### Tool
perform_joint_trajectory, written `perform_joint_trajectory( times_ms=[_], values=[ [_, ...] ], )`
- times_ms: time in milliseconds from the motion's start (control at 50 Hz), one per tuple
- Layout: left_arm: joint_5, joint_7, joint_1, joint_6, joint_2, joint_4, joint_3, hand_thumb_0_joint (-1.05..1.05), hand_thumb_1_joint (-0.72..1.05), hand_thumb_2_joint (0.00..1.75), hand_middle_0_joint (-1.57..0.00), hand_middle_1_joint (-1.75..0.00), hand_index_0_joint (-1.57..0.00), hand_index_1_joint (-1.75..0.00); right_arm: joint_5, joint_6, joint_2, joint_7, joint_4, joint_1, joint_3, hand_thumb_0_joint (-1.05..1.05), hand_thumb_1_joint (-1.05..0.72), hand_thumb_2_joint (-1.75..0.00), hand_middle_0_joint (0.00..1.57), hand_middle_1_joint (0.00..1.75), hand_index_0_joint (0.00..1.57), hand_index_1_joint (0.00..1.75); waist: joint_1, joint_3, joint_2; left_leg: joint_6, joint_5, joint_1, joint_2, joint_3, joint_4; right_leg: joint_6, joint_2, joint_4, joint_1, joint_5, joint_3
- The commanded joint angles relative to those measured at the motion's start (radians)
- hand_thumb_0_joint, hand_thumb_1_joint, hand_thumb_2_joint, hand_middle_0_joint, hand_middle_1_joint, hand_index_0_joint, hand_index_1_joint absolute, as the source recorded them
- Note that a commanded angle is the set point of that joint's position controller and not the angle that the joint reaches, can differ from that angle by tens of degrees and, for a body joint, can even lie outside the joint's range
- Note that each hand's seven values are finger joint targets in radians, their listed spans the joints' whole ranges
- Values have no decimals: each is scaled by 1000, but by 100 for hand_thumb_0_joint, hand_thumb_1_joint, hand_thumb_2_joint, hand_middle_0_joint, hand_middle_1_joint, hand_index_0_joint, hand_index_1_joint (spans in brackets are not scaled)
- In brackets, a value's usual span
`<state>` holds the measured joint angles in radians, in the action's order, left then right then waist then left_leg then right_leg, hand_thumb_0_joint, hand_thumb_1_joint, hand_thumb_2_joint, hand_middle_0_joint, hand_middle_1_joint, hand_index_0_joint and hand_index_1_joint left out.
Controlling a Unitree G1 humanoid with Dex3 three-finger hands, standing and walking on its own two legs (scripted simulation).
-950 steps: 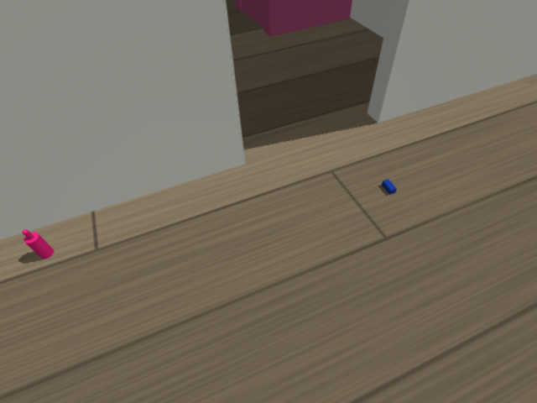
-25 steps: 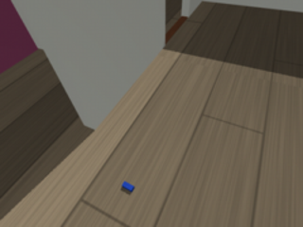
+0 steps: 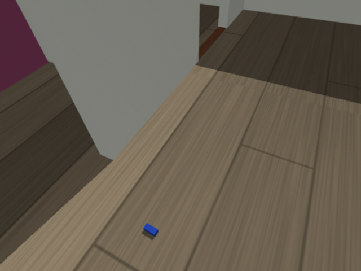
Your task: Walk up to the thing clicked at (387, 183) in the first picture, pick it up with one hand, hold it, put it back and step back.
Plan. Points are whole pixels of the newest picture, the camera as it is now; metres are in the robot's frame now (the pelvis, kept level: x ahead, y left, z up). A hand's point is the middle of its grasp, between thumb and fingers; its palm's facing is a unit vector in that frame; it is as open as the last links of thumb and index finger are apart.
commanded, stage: walk up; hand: left
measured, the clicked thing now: (150, 229) +0.48 +0.23 -0.76
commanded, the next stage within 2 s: none
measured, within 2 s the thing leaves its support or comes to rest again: neither
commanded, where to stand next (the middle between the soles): +0.08 -0.02 m, yaw -3 degrees
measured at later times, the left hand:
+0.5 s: hand out of the picture +0.09 +0.25 -0.15, palm faces +0.01 -0.94 -0.35, open 7.3 cm
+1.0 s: hand out of the picture +0.12 +0.34 -0.18, palm faces -0.03 -0.94 -0.34, open 7.3 cm
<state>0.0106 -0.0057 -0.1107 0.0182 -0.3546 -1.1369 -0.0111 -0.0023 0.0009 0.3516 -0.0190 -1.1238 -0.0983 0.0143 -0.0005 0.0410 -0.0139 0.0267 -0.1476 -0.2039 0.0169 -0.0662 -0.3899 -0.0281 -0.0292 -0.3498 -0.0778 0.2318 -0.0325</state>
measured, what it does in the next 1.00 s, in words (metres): lifts its right foot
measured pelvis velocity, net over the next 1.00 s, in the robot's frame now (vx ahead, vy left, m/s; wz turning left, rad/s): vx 0.07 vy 0.06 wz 0.00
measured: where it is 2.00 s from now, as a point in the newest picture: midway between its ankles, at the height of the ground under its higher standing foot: outside the picture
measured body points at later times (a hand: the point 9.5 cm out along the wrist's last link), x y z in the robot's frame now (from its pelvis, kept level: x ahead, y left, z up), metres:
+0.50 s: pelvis +0.01 +0.00 +0.00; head +0.02 -0.01 +0.45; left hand +0.09 +0.30 -0.13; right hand +0.10 -0.30 -0.13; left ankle +0.04 +0.14 -0.74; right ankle -0.03 -0.14 -0.74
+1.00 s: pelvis +0.07 +0.06 -0.01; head +0.13 +0.10 +0.43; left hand +0.12 +0.39 -0.16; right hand +0.16 -0.25 -0.11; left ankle +0.12 +0.17 -0.74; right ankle +0.02 -0.11 -0.65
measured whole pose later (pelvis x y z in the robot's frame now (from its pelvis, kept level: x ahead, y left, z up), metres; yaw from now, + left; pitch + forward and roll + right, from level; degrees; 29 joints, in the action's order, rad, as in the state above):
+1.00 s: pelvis +0.07 +0.06 -0.01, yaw +0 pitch -2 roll -1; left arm 0.01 -0.01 -0.18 -0.10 -0.45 -0.94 -0.07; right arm 0.00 -0.02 0.33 0.04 -0.96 -0.13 0.04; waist 0.02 0.19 0.09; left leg -0.02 -0.18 -0.30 0.03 0.05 -0.52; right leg 0.00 0.04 -1.18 -0.41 0.49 0.15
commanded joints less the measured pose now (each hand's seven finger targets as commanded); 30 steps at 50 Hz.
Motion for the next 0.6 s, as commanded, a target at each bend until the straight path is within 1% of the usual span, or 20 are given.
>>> perform_joint_trajectory(
  times_ms=[0, 100, 120, 160, 180, 220, 260, 280, 300, 340, 380, 440, 480, 500, 520, 540, 560, 580],
  values=[
    [-4, 15, 63, 25, -219, 58, -45, 0, 90, 90, -20, -30, -20, -30, -3, -21, 207, 14, 56, 46, 35, 0, -90, -90, 20, 30, 20, 30, -4, -65, 5, -45, 148, 61, 85, -71, 45, 46, -96, 81, -32, -96, 73],
    [-3, 17, 53, 23, -219, 54, -48, 0, 90, 90, -20, -30, -20, -30, -3, -18, 202, 15, 58, 59, 35, 0, -90, -90, 20, 30, 20, 30, 0, -64, 14, -45, 174, 73, 80, -64, 36, 43, -95, 86, -34, -110, 70],
    [-2, 17, 54, 23, -221, 54, -48, 0, 90, 90, -20, -30, -20, -30, -4, -16, 205, 15, 60, 67, 36, 0, -90, -90, 20, 30, 20, 30, -1, -62, 13, -46, 159, 73, 78, -65, 37, 41, -96, 90, -35, -109, 69],
    [-3, 17, 65, 22, -222, 57, -50, 0, 90, 90, -20, -30, -20, -30, -3, -16, 198, 15, 55, 56, 33, 0, -90, -90, 20, 30, 20, 30, -3, -68, 18, -41, 177, 75, 80, -64, 41, 43, -99, 84, -26, -117, 69],
    [-1, 17, 72, 21, -221, 61, -50, 0, 90, 90, -20, -30, -20, -30, -4, -16, 202, 16, 55, 59, 34, 0, -90, -90, 20, 30, 20, 30, -3, -67, 13, -41, 164, 67, 78, -63, 46, 42, -97, 87, -20, -111, 67],
    [-1, 17, 60, 19, -221, 59, -51, 0, 90, 90, -20, -30, -20, -30, -4, -17, 204, 16, 56, 65, 35, 0, -90, -90, 20, 30, 20, 30, 2, -80, 12, -45, 190, 80, 84, -64, 43, 41, -96, 79, -9, -132, 60],
    [-2, 18, 64, 19, -217, 58, -52, 0, 90, 90, -20, -30, -20, -30, -3, -17, 199, 17, 54, 63, 33, 0, -90, -90, 20, 30, 20, 30, 1, -77, 12, -44, 205, 72, 85, -66, 48, 40, -92, 77, 0, -137, 55],
    [-1, 17, 60, 18, -217, 61, -50, 0, 90, 90, -20, -30, -20, -30, -4, -17, 205, 17, 56, 67, 35, 0, -90, -90, 20, 30, 20, 30, 2, -85, 8, -46, 201, 80, 82, -63, 44, 39, -96, 78, 4, -143, 58],
    [-3, 17, 60, 18, -218, 59, -51, 0, 90, 90, -20, -30, -20, -30, -3, -17, 199, 17, 55, 67, 33, 0, -90, -90, 20, 30, 20, 30, 3, -79, 8, -41, 213, 79, 80, -63, 46, 39, -95, 74, -1, -149, 59],
    [0, 18, 64, 16, -217, 62, -52, 0, 90, 90, -20, -30, -20, -30, -3, -17, 202, 19, 54, 64, 33, 0, -90, -90, 20, 30, 20, 30, 0, -82, 8, -45, 197, 67, 83, -65, 54, 39, -94, 75, 18, -146, 53],
    [0, 18, 61, 15, -217, 64, -53, 0, 90, 90, -20, -30, -20, -30, -4, -17, 203, 20, 51, 61, 34, 0, -90, -90, 20, 30, 20, 30, 3, -95, 8, -48, 214, 79, 83, -60, 50, 40, -98, 70, 25, -156, 53],
    [-2, 19, 55, 14, -217, 62, -56, 0, 90, 90, -20, -30, -20, -30, -4, -17, 194, 19, 56, 58, 31, 0, -90, -90, 20, 30, 20, 30, 6, -83, 11, -47, 241, 77, 82, -57, 45, 36, -92, 68, 24, -169, 46],
    [-2, 18, 64, 13, -214, 65, -55, 0, 90, 90, -20, -30, -20, -30, -5, -16, 197, 20, 55, 60, 32, 0, -90, -90, 20, 30, 20, 30, 4, -79, 2, -45, 232, 75, 81, -58, 47, 39, -95, 71, 22, -166, 49],
    [9, 14, -38, 24, -276, 84, -78, 0, 90, 90, -20, -30, -20, -30, -21, -9, 264, 1, 95, 16, 69, 0, -90, -90, 20, 30, 20, 30, 25, -134, -12, -83, -139, 35, 19, -6, -48, 90, -87, 55, 90, 179, 70],
    [21, 14, -91, 27, -304, 70, -90, 0, 90, 90, -20, -30, -20, -30, -30, -3, 246, -9, 115, 47, 74, 0, -90, -90, 20, 30, 20, 30, 52, -61, 41, -71, -334, -141, -10, 23, -118, 135, -155, 110, 123, 396, 172],
    [31, 17, -99, 32, -341, 78, -109, 0, 90, 90, -20, -30, -20, -30, -38, 4, 238, -18, 138, 72, 77, 0, -90, -90, 20, 30, 20, 30, 70, 12, 117, -46, -313, -280, -13, 52, -270, 187, -263, 198, 135, 509, 297],
    [37, 19, -91, 39, -357, 103, -121, 0, 90, 90, -20, -30, -20, -30, -46, 7, 245, -25, 158, 82, 80, 0, -90, -90, 20, 30, 20, 30, 74, 78, 121, -36, -299, -374, 33, 23, -363, 240, -349, 234, 99, 534, 380],
    [34, 22, -81, 45, -352, 123, -125, 0, 90, 90, -20, -30, -20, -30, -45, 6, 252, -32, 165, 72, 86, 0, -90, -90, 20, 30, 20, 30, 65, 125, 100, -35, -274, -411, 56, -3, -397, 262, -373, 256, 72, 522, 389]
  ],
)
